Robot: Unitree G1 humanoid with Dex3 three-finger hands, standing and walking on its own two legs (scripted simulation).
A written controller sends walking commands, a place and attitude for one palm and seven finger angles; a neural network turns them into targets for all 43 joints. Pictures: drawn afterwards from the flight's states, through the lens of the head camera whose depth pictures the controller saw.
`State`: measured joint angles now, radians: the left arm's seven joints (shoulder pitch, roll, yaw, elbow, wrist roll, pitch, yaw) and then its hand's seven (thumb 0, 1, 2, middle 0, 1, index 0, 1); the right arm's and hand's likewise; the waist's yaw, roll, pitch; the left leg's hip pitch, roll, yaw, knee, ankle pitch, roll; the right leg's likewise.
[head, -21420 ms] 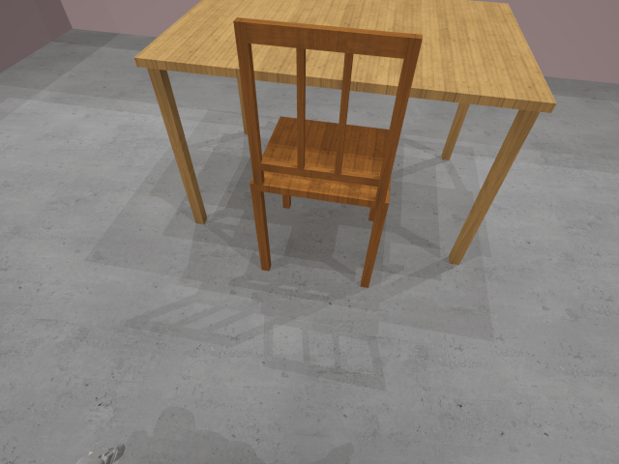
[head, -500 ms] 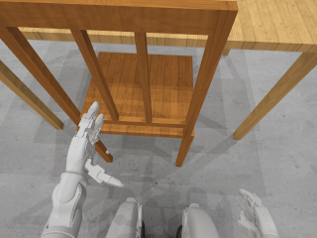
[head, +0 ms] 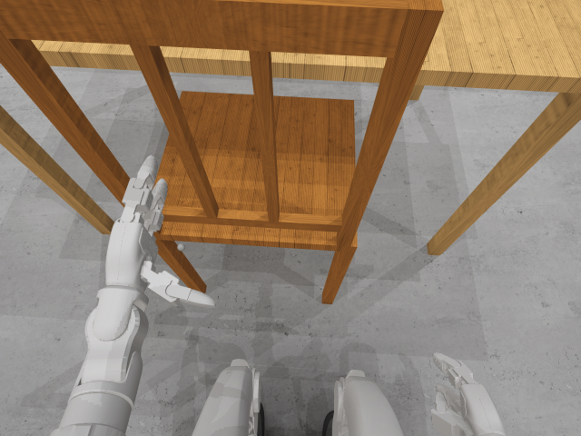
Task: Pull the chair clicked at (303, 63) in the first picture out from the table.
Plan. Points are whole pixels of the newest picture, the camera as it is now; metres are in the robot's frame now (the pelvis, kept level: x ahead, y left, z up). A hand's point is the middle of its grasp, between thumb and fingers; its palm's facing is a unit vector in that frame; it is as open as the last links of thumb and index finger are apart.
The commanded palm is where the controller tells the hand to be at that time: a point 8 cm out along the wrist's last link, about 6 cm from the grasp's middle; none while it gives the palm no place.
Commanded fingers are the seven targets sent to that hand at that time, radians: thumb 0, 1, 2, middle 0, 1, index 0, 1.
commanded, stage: push the fingers through the gap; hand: left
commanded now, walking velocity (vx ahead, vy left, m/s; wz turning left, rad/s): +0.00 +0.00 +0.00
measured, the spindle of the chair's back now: (188, 153) +0.47 +0.16 +0.06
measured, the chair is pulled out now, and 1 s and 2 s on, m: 0.00 0.00 0.00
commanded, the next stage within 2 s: hook a spindle and tug to test in 1.50 s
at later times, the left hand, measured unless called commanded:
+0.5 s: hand (201, 230) +0.38 +0.14 +0.02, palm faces -0.07 -1.00 -0.06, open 17.0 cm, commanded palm +0.37 +0.19 +0.03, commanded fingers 0.00 -0.50 0.30 -0.06 -0.08 -0.06 -0.08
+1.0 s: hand (205, 192) +0.44 +0.14 +0.02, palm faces -0.03 -1.00 -0.06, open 17.0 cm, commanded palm +0.41 +0.19 +0.02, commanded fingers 0.00 -0.50 0.30 -0.06 -0.08 -0.06 -0.08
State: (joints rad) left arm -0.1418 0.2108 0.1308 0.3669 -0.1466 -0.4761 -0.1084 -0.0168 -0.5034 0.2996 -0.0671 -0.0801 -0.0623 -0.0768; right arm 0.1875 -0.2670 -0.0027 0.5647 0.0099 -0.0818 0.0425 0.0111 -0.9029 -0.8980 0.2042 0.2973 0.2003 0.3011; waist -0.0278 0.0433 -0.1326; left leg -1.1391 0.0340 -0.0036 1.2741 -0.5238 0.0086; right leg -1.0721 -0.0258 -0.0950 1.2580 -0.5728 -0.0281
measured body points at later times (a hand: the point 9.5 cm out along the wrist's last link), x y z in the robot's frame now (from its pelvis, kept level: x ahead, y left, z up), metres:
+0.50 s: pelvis +0.00 +0.00 +0.00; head +0.13 +0.00 +0.43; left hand +0.37 +0.19 +0.03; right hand +0.13 -0.26 -0.12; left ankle +0.04 +0.11 -0.62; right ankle +0.01 -0.11 -0.62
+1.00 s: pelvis +0.00 +0.00 +0.00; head +0.14 +0.00 +0.42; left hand +0.43 +0.19 +0.03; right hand +0.09 -0.27 -0.13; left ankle +0.04 +0.11 -0.62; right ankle +0.01 -0.11 -0.62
